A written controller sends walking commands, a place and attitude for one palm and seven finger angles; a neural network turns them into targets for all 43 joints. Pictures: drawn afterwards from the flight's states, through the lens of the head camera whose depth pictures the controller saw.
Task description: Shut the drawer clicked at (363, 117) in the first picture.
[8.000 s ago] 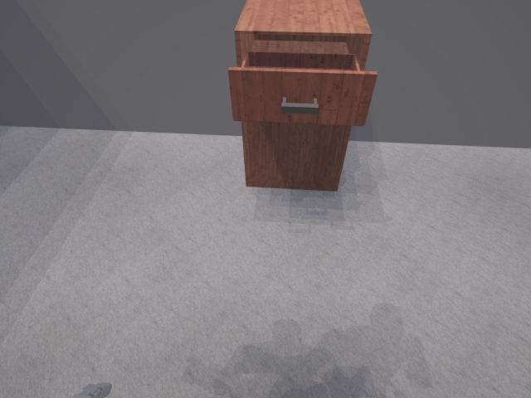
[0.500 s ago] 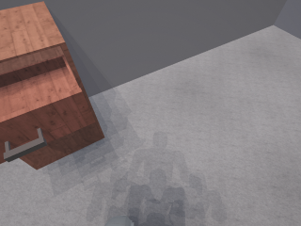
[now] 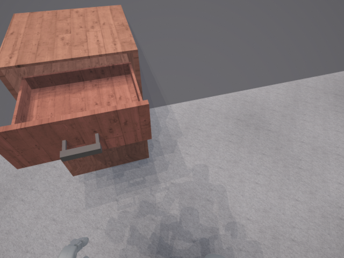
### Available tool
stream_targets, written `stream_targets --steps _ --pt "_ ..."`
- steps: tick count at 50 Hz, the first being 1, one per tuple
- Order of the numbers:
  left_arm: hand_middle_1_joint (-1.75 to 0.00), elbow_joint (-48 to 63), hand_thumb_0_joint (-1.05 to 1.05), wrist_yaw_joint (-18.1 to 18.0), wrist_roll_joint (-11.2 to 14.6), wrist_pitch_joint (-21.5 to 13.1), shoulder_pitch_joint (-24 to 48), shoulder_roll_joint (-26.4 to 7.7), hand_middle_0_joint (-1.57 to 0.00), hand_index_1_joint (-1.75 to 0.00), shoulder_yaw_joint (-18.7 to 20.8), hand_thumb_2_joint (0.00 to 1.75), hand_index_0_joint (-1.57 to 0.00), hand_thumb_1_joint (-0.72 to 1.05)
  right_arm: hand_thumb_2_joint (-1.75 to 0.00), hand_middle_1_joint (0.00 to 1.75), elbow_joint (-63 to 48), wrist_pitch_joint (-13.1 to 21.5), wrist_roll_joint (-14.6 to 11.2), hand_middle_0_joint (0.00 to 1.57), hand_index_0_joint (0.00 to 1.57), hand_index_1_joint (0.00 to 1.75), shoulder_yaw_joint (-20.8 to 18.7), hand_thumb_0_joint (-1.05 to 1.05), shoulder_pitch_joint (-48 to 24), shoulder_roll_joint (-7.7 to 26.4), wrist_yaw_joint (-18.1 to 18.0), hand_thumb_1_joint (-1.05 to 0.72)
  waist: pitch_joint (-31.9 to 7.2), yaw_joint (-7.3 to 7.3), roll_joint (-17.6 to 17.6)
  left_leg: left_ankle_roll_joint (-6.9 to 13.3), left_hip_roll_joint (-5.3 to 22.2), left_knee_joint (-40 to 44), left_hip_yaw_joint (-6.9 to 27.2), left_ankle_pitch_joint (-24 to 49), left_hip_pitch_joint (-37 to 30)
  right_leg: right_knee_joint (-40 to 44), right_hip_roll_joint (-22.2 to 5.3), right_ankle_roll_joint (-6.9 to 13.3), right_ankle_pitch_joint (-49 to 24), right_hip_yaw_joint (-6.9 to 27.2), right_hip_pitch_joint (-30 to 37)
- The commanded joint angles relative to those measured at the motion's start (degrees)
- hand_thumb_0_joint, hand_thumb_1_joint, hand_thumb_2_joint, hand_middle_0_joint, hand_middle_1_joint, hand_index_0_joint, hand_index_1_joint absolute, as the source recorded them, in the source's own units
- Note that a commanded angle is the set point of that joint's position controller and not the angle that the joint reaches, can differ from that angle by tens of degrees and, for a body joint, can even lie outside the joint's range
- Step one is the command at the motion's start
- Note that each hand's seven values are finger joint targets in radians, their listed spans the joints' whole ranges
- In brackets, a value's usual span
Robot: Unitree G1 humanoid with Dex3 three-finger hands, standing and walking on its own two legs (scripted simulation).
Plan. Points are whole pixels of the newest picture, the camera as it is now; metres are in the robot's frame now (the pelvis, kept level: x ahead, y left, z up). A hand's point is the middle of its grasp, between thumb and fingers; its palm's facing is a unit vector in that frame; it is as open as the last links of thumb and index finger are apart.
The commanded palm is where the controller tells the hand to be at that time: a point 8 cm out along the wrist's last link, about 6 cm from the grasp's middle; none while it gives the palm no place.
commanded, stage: turn to face it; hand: left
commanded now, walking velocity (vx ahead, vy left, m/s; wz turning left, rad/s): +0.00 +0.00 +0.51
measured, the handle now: (81, 146) +0.43 +0.29 -0.06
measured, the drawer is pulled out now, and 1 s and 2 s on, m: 0.30 0.30 0.30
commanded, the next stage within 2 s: take the last steps up to it in 0.36 s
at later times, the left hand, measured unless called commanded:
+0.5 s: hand out of the picture -0.04 +0.16 -0.16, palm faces +0.28 -0.92 -0.26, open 7.3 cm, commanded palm none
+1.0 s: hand out of the picture +0.03 +0.21 -0.17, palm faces +0.29 -0.94 -0.17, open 7.3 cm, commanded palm none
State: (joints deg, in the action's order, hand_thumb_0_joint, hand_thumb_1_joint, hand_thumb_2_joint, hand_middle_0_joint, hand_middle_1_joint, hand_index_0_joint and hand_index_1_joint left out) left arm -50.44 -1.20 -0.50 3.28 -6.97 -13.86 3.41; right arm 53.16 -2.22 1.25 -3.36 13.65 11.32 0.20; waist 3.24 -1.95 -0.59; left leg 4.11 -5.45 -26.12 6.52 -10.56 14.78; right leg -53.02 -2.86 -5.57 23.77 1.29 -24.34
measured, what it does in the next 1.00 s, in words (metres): steps on the spot, turning left: right foot, then left foot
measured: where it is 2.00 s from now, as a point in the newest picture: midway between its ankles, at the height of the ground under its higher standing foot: outside the picture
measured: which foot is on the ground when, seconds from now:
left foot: down 0.00-0.16, up 0.18-0.60, down 0.62-1.00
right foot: up 0.00-0.14, down 0.16-0.62, up 0.64-1.00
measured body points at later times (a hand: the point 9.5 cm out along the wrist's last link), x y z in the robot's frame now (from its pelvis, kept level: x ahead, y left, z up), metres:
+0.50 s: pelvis -0.03 -0.04 +0.00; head +0.00 -0.05 +0.45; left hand -0.05 +0.20 -0.14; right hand +0.09 -0.28 -0.16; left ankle -0.09 +0.11 -0.68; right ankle -0.01 -0.15 -0.74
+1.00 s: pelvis +0.04 +0.02 +0.00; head +0.05 +0.04 +0.45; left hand +0.02 +0.26 -0.16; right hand +0.04 -0.22 -0.15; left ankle -0.09 +0.09 -0.74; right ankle +0.17 -0.08 -0.68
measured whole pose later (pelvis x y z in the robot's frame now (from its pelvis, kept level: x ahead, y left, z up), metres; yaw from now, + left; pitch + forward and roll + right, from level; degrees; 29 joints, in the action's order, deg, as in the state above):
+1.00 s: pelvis +0.04 +0.02 +0.00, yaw +16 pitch -2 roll +0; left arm -59.1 1.3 -1.0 1.4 -12.1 -11.8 2.4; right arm 62.6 2.8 1.3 -1.5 24.5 8.3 -1.9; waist 3.1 -0.8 1.9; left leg 2.0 -1.5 -15.7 -1.7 -18.3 -4.6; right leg -55.3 -5.2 -1.4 12.1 -3.2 -34.2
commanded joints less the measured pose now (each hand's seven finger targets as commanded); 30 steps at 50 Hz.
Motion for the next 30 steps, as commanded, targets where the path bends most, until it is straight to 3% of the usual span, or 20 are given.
stream_targets --steps 1,4,5,6,7,8,9,10,12,13,15,18,20,23,24,25,27,28,29,30 --pt "-0.3 5.84 0.0 -0.82 0.16 -1.87 1.28 -4.85 -0.2 -0.3 1.14 0.9 -0.2 0.9 -0.9 0.3 -3.68 0.86 0.24 0.2 0.2 0.3 -3.4 0.0 1.95 12.62 -0.94 -0.9 -6.13 -0.21 -7.96 7.13 16.39 5.12 20.93 19.38 -6.68 6.35 1.45 0.75 1.92 0.69 -0.09" --pt "-0.3 4.82 0.0 -1.14 0.55 -2.17 -2.9 -4.76 -0.2 -0.3 1.25 0.9 -0.2 0.9 -0.9 0.3 -4.14 0.46 0.12 0.2 0.2 0.3 -3.55 0.0 0.11 12.46 -0.8 -0.9 -6.85 1.57 -7.63 5.42 14.08 3.81 21.29 17.07 -1.31 16.37 3.35 1.81 -2.54 -0.29 9.49" --pt "-0.3 4.47 0.0 -1.25 0.49 -2.53 -4.25 -5.23 -0.2 -0.3 1.31 0.9 -0.2 0.9 -0.9 0.3 -4.16 0.44 -0.14 0.2 0.2 0.3 -3.44 0.0 -0.4 11.82 -0.69 -0.9 -7.17 2.46 -5.99 4.24 12.93 2.2 20.86 15.57 1.72 22.45 3.2 2.02 -6.62 -0.3 14.33" --pt "-0.3 4.01 0.0 -1.44 0.45 -2.88 -6.12 -6.01 -0.2 -0.3 1.63 0.9 -0.2 0.9 -0.9 0.3 -4.27 0.43 -0.48 0.2 0.2 0.3 -3.25 0.0 -0.44 10.83 -0.52 -0.9 -7.93 3.36 -3.58 2.02 10.9 0.15 19.33 9.56 5.99 30.13 1.54 2.5 -11.13 0.64 21.02" --pt "-0.3 3.81 0.0 -1.72 -0.07 -3.33 -7.21 -9.05 -0.2 -0.3 2.17 0.9 -0.2 0.9 -0.9 0.3 -4.36 0.46 -1.05 0.2 0.2 0.3 -2.91 0.0 0.62 7.83 -0.24 -0.9 -8.65 3.67 5.52 -1.5 6.66 -6.94 13.44 -3.62 14.03 36.76 -7.71 5.04 -9.03 9.0 28.61" --pt "-0.3 4.52 0.0 -1.78 -0.86 -3.33 -7.16 -12.93 -0.2 -0.3 2.85 0.9 -0.2 0.9 -0.9 0.3 -5.79 0.51 -1.01 0.2 0.2 0.3 -2.7 0.0 0.29 5.8 -0.38 -0.9 -6.44 4.2 17.61 -5.95 -1.12 -20.71 0.42 -20.5 21.87 39.37 -22.27 11.79 -10.38 23.57 27.4" --pt "-0.3 5.23 0.0 -1.72 -0.55 -2.95 -5.9 -12.53 -0.2 -0.3 2.43 0.9 -0.2 0.9 -0.9 0.3 -5.57 0.16 -0.06 0.2 0.2 0.3 -3.56 0.0 -0.1 8.92 -0.43 -0.9 -5.03 3.49 10.99 -5.7 1.18 -31.78 1.03 -22.61 18.36 39.54 -24.96 15.61 -12.37 21.74 16.86" --pt "-0.3 5.84 0.0 -1.94 -0.35 -3.1 -1.97 -9.48 -0.2 -0.3 2.12 0.9 -0.2 0.9 -0.9 0.3 -4.53 -0.53 0.11 0.2 0.2 0.3 -3.67 0.0 0.69 8.88 -0.16 -0.9 -3.12 1.19 8.33 -5.65 2.62 -36.85 1.94 -18.64 17.49 39.64 -20.98 15.16 -12.42 16.34 13.33" --pt "-0.3 5.8 0.0 -1.36 -0.2 -3.35 0.61 -7.18 -0.2 -0.3 1.3 0.9 -0.2 0.9 -0.9 0.3 -2.23 -1.29 0.23 0.2 0.2 0.3 -3.46 0.0 2.09 7.89 0.54 -0.9 0.08 -0.44 8.48 -6.4 4.37 -43.35 -0.95 -12.64 16.41 38.02 -14.61 12.81 -14.34 8.4 10.05" --pt "-0.3 5.56 0.0 -1.17 -0.18 -3.62 0.21 -6.4 -0.2 -0.3 1.04 0.9 -0.2 0.9 -0.9 0.3 -1.76 -1.34 0.26 0.2 0.2 0.3 -3.27 0.0 2.71 7.39 0.76 -0.9 0.62 -0.48 9.6 -6.78 4.69 -44.98 -1.92 -10.34 16.39 37.64 -13.1 11.99 -15.83 5.06 9.45" --pt "-0.3 4.41 0.0 -1.13 -0.34 -3.88 -2.54 -6.22 -0.2 -0.3 1.01 0.9 -0.2 0.9 -0.9 0.3 -1.52 -1.35 0.05 0.2 0.2 0.3 -3.04 0.0 1.97 6.88 0.89 -0.9 0.71 0.39 9.87 -7.38 5.1 -44.34 -3.01 -8.55 16.7 37.46 -12.36 11.44 -16.83 2.9 10.78" --pt "-0.3 2.67 0.0 -1.13 -0.65 -3.96 -7.24 -6.96 -0.2 -0.3 1.28 0.9 -0.2 0.9 -0.9 0.3 -1.87 -1.32 0.05 0.2 0.2 0.3 -2.48 0.0 -1.38 6.44 0.67 -0.9 0.67 2.46 11.05 -8.04 6.17 -38.92 -3.96 -10.48 16.42 36.81 -13.6 12.48 -18.71 3.7 13.86" --pt "-0.3 1.43 0.0 -0.99 -0.95 -3.92 -10.13 -7.84 -0.2 -0.3 1.51 0.9 -0.2 0.9 -0.9 0.3 -2.24 -1.17 -0.21 0.2 0.2 0.3 -2.15 0.0 -4.24 5.93 0.64 -0.9 0.01 3.98 10.67 -8.19 6.23 -32.82 -5.49 -13.54 14.78 35.63 -14.29 13.08 -23.5 3.28 16.2" --pt "-0.3 -0.4 0.0 -0.86 -1.41 -3.93 -13.05 -8.86 -0.2 -0.3 1.76 0.9 -0.2 0.9 -0.9 0.3 -2.4 -0.54 -0.59 0.2 0.2 0.3 -1.19 0.0 -6.77 4.65 0.37 -0.9 -1.75 5.11 12.11 -7.77 5.78 -23.75 -7.24 -16.56 10.98 33.05 -15.01 14.17 -33.48 3.02 18.52" --pt "-0.3 -1.14 0.0 -0.78 -1.44 -4.03 -13.96 -8.93 -0.2 -0.3 1.8 0.9 -0.2 0.9 -0.9 0.3 -2.14 -0.16 -0.67 0.2 0.2 0.3 -0.78 0.0 -6.6 4.21 0.33 -0.9 -3.6 5.54 12.5 -7.41 5.4 -20.94 -8.08 -16.73 8.99 32.89 -15.08 14.06 -33.37 3.14 19.89" --pt "-0.3 -1.93 0.0 -0.69 -1.52 -4.1 -14.78 -8.73 -0.2 -0.3 1.85 0.9 -0.2 0.9 -0.9 0.3 -2.15 0.35 -0.75 0.2 0.2 0.3 -0.54 0.0 -6.57 3.64 0.31 -0.9 -4.29 5.87 13.27 -7.07 5.01 -17.17 -9.11 -17.47 7.09 32.78 -14.92 13.81 -32.46 3.72 20.79" --pt "-0.3 -3.07 0.0 -0.41 -1.32 -4.18 -14.57 -8.61 -0.2 -0.3 1.66 0.9 -0.2 0.9 -0.9 0.3 -0.97 1.31 -0.63 0.2 0.2 0.3 -0.14 0.0 -3.66 3.33 0.19 -0.9 -6.01 4.7 13.11 -6.19 4.16 -9.48 -10.57 -13.9 1.68 32.09 -13.82 12.53 -24.79 2.66 19.98" --pt "-0.3 -3.46 0.0 -0.22 -1.03 -4.14 -13.78 -8.32 -0.2 -0.3 1.55 0.9 -0.2 0.9 -0.9 0.3 -0.06 1.94 -0.52 0.2 0.2 0.3 -0.02 0.0 -1.27 3.45 0.07 -0.9 -6.25 3.37 13.0 -5.7 3.85 -3.37 -11.43 -9.84 -4.06 30.98 -12.59 11.1 -18.04 1.22 16.61" --pt "-0.3 -3.75 0.0 -0.04 -0.61 -4.01 -12.63 -6.96 -0.2 -0.3 1.24 0.9 -0.2 0.9 -0.9 0.3 1.32 2.74 -0.52 0.2 0.2 0.3 -0.18 0.0 1.66 4.25 -0.03 -0.9 -6.24 1.69 9.95 -4.98 4.53 4.38 -10.59 -5.98 -11.53 27.96 -10.66 8.91 -10.78 -0.82 11.17" --pt "-0.3 -3.21 0.0 0.29 -0.28 -3.8 -12.91 -3.86 -0.2 -0.3 0.59 0.9 -0.2 0.9 -0.9 0.3 2.32 3.43 -0.32 0.2 0.2 0.3 -1.17 0.0 5.3 8.62 -0.31 -0.9 -7.98 0.05 -1.7 -2.11 13.52 8.7 0.3 -8.26 -21.41 17.81 -6.37 6.22 -1.28 -4.57 0.9"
